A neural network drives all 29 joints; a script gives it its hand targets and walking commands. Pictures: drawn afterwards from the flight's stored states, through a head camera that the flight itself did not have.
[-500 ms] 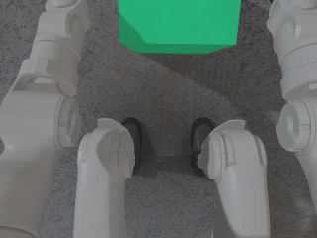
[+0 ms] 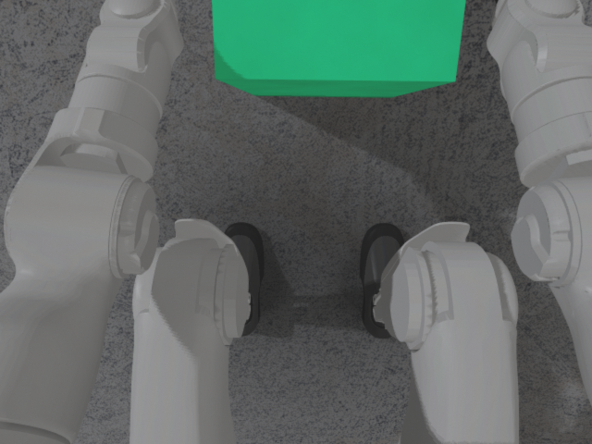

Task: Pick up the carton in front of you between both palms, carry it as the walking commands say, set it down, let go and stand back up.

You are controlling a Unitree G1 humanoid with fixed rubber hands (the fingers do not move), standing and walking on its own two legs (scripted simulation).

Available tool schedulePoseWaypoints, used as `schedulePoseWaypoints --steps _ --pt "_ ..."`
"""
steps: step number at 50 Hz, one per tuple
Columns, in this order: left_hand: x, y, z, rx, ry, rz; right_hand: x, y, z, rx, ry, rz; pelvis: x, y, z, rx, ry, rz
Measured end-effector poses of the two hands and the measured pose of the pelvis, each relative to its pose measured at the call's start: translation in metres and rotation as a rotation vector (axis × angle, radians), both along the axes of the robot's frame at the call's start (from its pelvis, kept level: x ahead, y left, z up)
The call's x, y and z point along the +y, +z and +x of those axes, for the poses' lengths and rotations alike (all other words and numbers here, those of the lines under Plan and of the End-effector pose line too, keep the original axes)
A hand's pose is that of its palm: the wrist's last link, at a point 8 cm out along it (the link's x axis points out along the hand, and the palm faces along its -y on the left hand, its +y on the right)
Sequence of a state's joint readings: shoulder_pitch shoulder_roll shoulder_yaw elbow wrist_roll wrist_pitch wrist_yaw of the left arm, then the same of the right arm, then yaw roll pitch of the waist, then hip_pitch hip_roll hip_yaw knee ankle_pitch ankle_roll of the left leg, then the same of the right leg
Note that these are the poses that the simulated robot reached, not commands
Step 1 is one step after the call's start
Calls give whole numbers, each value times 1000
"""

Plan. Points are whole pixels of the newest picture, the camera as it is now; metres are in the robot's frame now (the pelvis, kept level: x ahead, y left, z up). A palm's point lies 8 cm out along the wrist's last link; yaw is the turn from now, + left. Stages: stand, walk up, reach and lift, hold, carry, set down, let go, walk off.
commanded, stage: reach and lift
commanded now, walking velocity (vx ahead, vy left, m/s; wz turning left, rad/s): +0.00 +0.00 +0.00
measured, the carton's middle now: out of the picture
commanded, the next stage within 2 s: none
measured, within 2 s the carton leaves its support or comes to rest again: leaves its support in 0.50 s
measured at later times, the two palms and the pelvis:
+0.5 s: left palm out of the picture +0.56 +0.14 -0.17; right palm out of the picture +0.55 -0.17 -0.17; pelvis +0.00 +0.00 -0.01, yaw +0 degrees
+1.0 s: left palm out of the picture +0.50 +0.13 +0.04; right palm out of the picture +0.50 -0.17 +0.04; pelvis -0.01 +0.01 +0.10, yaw -2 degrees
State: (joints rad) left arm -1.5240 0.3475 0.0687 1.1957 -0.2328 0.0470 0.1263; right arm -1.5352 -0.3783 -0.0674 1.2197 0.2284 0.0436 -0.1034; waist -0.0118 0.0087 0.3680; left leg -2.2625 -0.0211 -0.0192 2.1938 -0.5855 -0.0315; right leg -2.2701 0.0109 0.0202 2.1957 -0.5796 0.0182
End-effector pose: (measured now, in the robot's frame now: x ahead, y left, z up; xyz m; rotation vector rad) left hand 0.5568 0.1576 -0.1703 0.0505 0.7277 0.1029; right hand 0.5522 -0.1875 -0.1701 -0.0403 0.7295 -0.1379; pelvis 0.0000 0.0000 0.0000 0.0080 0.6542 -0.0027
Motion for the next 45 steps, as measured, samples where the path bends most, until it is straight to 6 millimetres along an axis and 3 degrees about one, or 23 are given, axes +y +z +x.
schedulePoseWaypoints --steps 7,22,25,31,38,45 --pt "-20 -3 0 -4 -34 -23 20 -2 1 -10 28 20 1 3 -6 -10 1 2" --pt "-19 -4 1 -1 -11 -55 18 -3 2 -4 35 43 0 -12 -5 -44 4 -1" --pt "-19 4 1 6 -7 -31 21 2 0 4 19 26 0 -11 -2 -26 4 -2" --pt "-24 59 -4 -50 14 -28 21 58 -6 -50 -28 27 3 4 2 13 -13 3" --pt "-33 139 -28 -47 10 -57 13 140 -37 -50 -70 42 7 42 -1 74 -24 -3" --pt "-29 188 -48 -25 13 -44 17 188 -55 -26 -54 42 9 83 -11 94 -32 3"
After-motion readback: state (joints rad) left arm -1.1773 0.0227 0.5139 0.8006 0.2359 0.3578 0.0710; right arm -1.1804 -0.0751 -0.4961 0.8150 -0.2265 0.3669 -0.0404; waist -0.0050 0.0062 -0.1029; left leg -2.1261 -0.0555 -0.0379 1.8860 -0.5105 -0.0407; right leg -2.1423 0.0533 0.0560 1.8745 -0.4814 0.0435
